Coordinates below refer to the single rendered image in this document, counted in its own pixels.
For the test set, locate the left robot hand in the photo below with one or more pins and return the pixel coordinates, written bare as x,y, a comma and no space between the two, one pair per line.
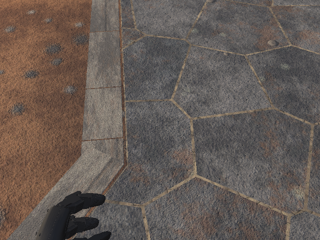
60,224

